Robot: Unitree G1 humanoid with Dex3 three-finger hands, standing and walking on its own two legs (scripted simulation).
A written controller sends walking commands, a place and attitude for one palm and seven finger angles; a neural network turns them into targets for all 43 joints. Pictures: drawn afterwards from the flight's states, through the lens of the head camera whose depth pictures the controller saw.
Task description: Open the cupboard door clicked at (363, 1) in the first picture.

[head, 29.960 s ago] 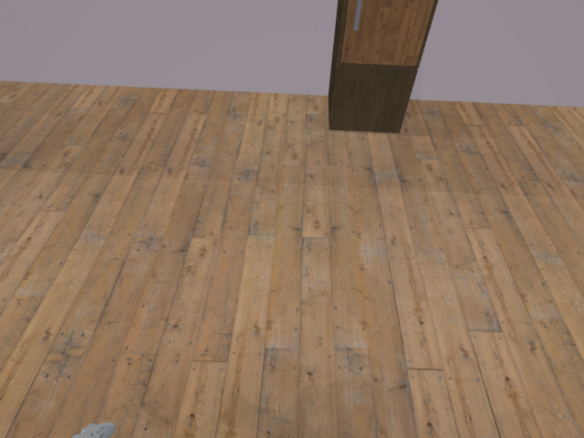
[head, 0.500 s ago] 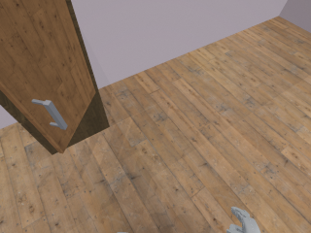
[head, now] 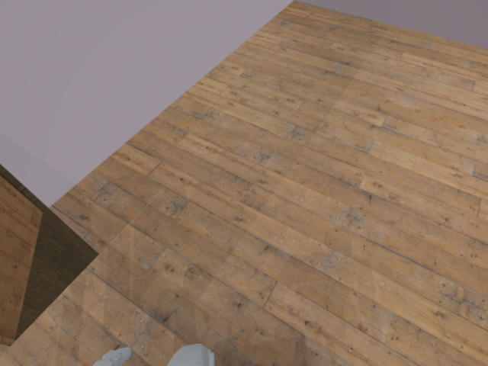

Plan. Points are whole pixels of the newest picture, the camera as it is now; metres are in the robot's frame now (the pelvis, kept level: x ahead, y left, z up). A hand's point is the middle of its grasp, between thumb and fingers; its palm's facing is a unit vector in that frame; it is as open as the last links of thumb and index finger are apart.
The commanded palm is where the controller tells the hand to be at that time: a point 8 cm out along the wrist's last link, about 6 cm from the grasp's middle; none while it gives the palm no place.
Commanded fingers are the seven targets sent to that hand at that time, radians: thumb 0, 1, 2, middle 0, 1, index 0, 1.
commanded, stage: walk to a spot facing it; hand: left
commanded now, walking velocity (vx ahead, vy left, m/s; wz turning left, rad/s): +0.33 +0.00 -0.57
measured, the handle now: out of the picture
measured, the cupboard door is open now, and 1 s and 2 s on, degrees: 45 45 45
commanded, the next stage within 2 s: turn to face it in 1.34 s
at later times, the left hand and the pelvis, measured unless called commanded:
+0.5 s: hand (181, 259) +0.34 +0.16 -0.16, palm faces -0.31 -0.94 -0.15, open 7.4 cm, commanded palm none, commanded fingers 0.00 0.90 0.90 -0.20 -0.30 -0.20 -0.30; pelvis +0.19 +0.01 +0.01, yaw -18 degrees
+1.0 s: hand (236, 207) +0.47 +0.04 -0.16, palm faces -0.35 -0.91 -0.22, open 7.2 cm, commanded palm none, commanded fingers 0.00 0.90 0.90 -0.20 -0.30 -0.20 -0.30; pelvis +0.39 -0.13 +0.01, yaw -24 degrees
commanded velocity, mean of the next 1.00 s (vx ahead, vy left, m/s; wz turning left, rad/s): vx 0.36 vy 0.00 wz -0.30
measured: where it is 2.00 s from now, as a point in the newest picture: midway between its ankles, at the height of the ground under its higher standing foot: (321, 231)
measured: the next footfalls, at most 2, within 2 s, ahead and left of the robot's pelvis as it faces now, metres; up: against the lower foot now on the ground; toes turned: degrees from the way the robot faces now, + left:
left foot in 0.22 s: +0.18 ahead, +0.12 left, +0.00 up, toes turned -3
right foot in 0.68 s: +0.35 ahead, -0.18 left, +0.00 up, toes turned -28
